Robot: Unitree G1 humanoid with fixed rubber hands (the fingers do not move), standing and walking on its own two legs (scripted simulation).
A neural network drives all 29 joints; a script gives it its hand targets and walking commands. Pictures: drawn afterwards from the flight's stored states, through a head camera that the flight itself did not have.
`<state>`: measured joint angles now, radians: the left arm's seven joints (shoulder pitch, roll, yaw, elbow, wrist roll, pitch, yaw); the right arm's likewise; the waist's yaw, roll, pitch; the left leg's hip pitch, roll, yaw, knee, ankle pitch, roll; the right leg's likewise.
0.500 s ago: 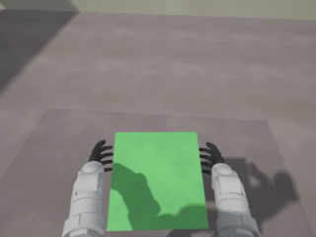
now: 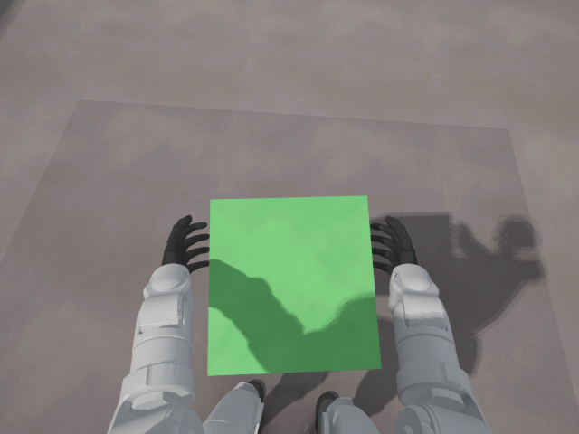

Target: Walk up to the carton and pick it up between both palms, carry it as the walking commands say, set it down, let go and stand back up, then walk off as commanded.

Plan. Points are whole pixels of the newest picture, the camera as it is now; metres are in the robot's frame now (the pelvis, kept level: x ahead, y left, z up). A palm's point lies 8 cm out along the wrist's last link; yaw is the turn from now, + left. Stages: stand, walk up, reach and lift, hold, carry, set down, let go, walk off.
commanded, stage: set down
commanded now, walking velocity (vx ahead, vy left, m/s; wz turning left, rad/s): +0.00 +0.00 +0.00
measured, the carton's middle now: (290, 282) +0.34 +0.04 -0.15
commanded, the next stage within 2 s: none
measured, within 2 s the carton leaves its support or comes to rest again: neither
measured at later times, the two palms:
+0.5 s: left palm (197, 269) +0.34 +0.20 -0.13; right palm (388, 263) +0.39 -0.13 -0.14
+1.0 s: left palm (208, 271) +0.36 +0.20 -0.22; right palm (373, 266) +0.42 -0.12 -0.23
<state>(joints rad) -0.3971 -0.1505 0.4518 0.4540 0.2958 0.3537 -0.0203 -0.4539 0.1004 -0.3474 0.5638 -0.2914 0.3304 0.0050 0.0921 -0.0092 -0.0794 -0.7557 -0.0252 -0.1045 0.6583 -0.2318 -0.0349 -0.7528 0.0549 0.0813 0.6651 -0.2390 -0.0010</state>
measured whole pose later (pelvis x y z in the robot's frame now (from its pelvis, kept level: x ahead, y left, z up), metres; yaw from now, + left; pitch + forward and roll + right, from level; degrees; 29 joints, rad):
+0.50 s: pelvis -0.03 +0.00 -0.07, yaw +0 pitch +35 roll +1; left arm -0.57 -0.15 0.51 0.44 0.26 0.36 -0.01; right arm -0.69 0.03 -0.38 0.62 -0.29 0.35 0.03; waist 0.08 -0.03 -0.20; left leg -1.32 -0.05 -0.09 1.02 -0.32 -0.04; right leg -1.33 0.07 0.10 1.05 -0.33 0.01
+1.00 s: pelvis -0.04 +0.00 -0.15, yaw +0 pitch +44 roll +1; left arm -0.72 -0.05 0.48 0.60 0.14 0.31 0.04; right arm -0.84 -0.05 -0.30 0.78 -0.18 0.30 -0.09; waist 0.10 -0.03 -0.28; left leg -1.69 -0.07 -0.10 1.36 -0.43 -0.07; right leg -1.70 0.10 0.08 1.38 -0.44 0.01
